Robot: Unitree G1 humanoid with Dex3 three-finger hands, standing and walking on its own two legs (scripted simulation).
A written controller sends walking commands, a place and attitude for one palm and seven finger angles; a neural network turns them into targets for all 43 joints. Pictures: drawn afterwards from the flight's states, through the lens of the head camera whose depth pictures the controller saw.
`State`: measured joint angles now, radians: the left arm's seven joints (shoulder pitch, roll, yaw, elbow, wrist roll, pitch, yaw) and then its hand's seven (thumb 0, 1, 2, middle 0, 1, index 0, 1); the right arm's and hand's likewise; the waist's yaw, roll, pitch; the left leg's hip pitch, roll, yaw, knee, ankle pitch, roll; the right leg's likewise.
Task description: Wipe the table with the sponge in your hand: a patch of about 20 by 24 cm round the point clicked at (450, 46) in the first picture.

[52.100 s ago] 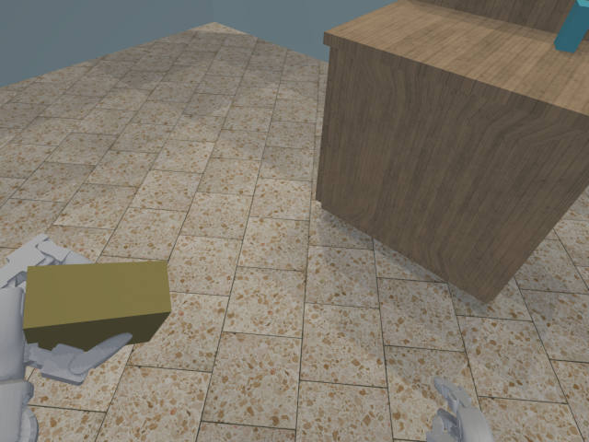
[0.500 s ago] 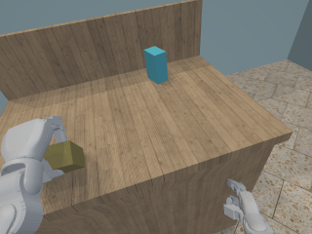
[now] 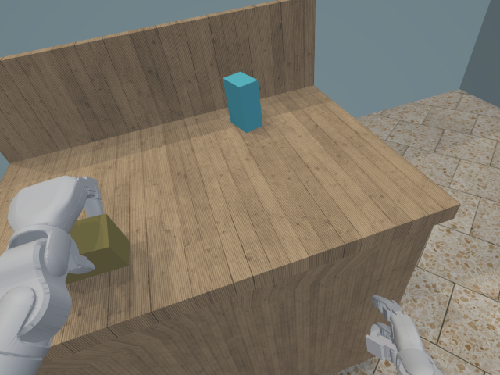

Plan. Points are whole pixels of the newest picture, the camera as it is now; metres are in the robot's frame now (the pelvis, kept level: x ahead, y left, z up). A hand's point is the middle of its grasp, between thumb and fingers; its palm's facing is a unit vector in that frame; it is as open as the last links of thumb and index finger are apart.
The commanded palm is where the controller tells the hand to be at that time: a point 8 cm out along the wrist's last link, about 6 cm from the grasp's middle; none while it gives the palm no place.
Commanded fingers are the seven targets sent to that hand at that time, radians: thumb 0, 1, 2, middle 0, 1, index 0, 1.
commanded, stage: wipe forward along the first lane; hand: left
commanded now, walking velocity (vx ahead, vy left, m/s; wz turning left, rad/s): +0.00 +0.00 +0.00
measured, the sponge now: (84, 256) +0.24 +0.31 +0.10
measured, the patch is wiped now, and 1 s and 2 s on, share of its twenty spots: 0.15 0.35 0.35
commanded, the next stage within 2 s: slide across to the middle lane in 1.22 s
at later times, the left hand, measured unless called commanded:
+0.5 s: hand (70, 203) +0.29 +0.33 +0.18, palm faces -0.06 +0.03 -1.00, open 9.7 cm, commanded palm +0.27 +0.33 +0.21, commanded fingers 0.00 0.10 1.30 -1.20 -1.60 -1.20 -1.60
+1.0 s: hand (66, 183) +0.33 +0.37 +0.18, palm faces -0.10 +0.04 -0.99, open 9.7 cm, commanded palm +0.32 +0.37 +0.21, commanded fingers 0.00 0.10 1.30 -1.20 -1.60 -1.20 -1.60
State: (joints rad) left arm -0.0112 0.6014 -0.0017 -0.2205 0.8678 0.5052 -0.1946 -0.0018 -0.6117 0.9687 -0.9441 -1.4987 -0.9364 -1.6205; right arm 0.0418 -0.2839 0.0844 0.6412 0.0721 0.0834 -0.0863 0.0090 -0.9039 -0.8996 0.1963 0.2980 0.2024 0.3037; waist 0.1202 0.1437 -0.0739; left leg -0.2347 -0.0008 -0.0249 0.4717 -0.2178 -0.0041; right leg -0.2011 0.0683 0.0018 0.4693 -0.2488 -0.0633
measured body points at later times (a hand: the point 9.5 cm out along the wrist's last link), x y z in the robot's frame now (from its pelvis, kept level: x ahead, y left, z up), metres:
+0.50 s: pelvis -0.01 -0.01 +0.00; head -0.03 -0.07 +0.44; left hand +0.29 +0.32 +0.23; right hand +0.19 -0.24 -0.11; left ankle +0.02 +0.13 -0.74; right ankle +0.00 -0.08 -0.74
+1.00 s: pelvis -0.01 +0.01 +0.00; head +0.00 -0.03 +0.45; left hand +0.34 +0.36 +0.23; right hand +0.18 -0.23 -0.12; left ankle +0.02 +0.13 -0.74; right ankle +0.00 -0.08 -0.74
